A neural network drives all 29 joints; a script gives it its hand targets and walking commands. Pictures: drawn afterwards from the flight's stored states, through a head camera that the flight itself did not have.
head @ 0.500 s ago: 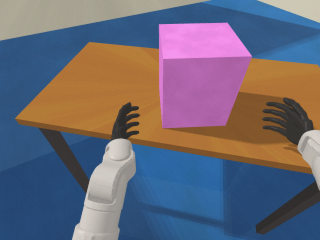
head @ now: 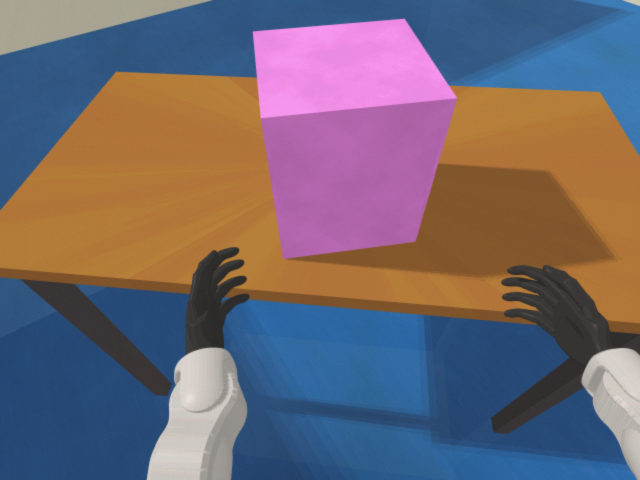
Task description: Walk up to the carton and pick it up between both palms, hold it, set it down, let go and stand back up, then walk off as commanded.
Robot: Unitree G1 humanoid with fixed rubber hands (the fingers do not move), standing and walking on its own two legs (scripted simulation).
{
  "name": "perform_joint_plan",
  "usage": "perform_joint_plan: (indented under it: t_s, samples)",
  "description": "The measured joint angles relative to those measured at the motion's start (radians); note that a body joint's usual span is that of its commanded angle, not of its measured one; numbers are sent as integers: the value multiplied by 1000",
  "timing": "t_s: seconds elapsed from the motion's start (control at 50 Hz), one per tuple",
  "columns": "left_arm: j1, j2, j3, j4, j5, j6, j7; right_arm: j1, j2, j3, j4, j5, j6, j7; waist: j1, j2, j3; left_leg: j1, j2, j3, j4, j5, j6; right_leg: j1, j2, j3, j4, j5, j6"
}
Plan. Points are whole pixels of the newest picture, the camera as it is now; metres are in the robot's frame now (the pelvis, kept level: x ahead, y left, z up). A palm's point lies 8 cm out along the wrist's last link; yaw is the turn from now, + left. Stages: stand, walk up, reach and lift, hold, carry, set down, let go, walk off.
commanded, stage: set down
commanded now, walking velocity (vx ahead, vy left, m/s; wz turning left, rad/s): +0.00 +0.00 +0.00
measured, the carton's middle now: (340, 145) +0.55 -0.02 +0.11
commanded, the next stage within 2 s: none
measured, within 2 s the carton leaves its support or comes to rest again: neither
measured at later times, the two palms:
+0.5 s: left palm (169, 402) +0.20 +0.16 +0.10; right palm (606, 386) +0.21 -0.25 +0.08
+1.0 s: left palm (196, 415) +0.21 +0.15 +0.04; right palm (605, 436) +0.17 -0.27 +0.03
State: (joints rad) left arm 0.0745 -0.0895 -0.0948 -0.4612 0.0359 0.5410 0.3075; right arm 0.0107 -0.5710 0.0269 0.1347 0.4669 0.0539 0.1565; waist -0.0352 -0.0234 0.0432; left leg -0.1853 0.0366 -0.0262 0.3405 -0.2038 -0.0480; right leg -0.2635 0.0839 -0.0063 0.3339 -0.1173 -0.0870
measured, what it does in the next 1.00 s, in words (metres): stands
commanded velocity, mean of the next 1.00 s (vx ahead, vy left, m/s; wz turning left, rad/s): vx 0.00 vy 0.00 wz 0.00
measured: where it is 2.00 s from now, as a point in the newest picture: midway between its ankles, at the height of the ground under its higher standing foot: outside the picture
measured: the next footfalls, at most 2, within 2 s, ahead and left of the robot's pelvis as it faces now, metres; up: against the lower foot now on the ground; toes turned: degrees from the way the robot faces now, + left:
none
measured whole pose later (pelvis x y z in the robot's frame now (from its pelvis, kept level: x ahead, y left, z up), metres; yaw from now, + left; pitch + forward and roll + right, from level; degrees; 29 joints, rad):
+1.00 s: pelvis -0.01 +0.04 +0.00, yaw -2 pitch -7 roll +0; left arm 0.23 -0.07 -0.18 -0.13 0.03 0.53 0.27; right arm 0.18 -0.52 -0.08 0.30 0.29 0.16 0.24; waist -0.03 0.01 -0.01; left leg -0.01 0.00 0.03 0.38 -0.25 0.01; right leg -0.08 0.04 0.02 0.37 -0.16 -0.03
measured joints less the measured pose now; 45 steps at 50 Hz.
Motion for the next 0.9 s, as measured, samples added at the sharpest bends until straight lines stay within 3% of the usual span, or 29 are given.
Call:
perform_joint_plan:
  t_s: [0.12, 0.3, 0.46, 0.58, 0.72, 0.78, 0.9]
  samples:
    - [-1, 10, 7, 47, -6, 29, 8, -11, 5, -20, 21, -3, 40, 7, 32, -10, -23, 15, 0, 3, -6, 16, -7, 7, 1, 5, 8, 11, -5]
    - [101, 77, -28, -2, -52, 78, 21, 86, 57, -65, -53, -18, 112, -3, 42, -34, -65, 40, -2, -13, 19, 14, -7, 40, -1, -10, 27, 7, -9]
    - [19, 117, -20, 99, -84, 150, 11, 76, 82, -55, -4, -38, 190, -26, 29, -34, -84, 81, -18, -21, 49, 7, 3, 87, -18, -18, 54, -5, 4]
    - [-28, 117, -1, 165, -64, 175, -2, 63, 82, -52, 13, -58, 203, -31, 20, -32, -79, 96, -36, -9, 76, -4, 23, 100, -36, -8, 78, -14, 24]
    - [-43, 103, 2, 243, -50, 164, 1, 31, 70, -50, 76, -65, 200, 14, 22, -23, -82, 98, -53, 19, 109, -26, 54, 100, -57, 10, 96, -20, 53]
    - [-8, 67, -5, 287, -9, 126, 8, 25, 52, -53, 107, -69, 179, 57, 18, 11, -88, 107, -34, 37, 122, -46, 61, 136, -39, 16, 73, -21, 60]
    - [45, 20, -47, 409, -20, 51, -25, 41, 39, -99, 231, -148, 145, 97, 11, 34, -84, 150, -38, 55, 82, -48, 64, 168, -44, 32, 56, -40, 66]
